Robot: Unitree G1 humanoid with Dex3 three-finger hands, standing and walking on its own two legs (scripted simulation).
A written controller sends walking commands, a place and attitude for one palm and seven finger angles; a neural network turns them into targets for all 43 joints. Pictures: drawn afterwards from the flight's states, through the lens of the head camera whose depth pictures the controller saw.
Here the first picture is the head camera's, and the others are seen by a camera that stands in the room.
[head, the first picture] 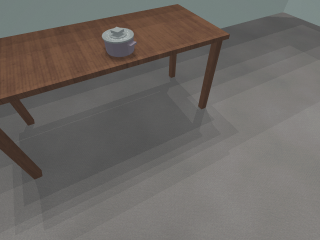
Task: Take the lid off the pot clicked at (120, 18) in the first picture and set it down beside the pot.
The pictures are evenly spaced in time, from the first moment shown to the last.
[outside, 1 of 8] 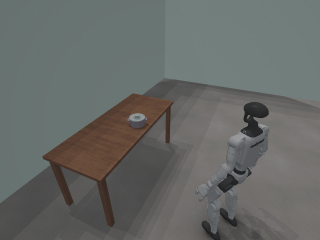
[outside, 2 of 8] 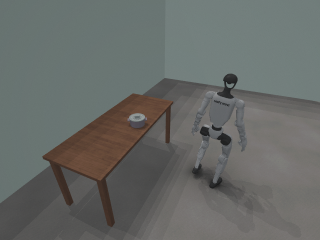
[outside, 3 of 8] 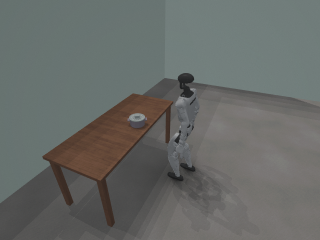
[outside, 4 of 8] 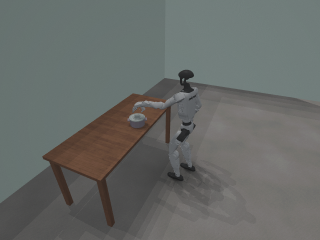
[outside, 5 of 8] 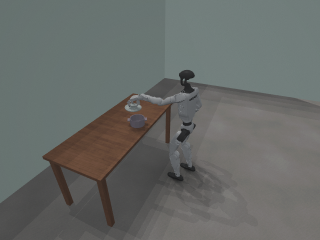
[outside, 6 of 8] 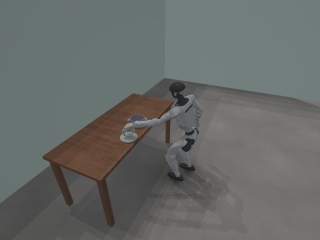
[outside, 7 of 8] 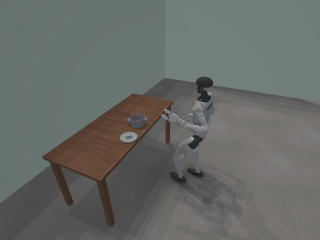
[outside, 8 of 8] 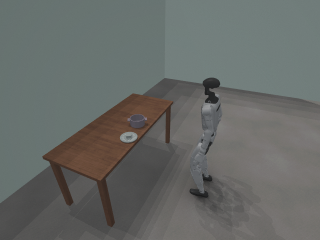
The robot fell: no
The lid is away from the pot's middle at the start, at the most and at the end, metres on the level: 0.00 0.27 0.26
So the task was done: yes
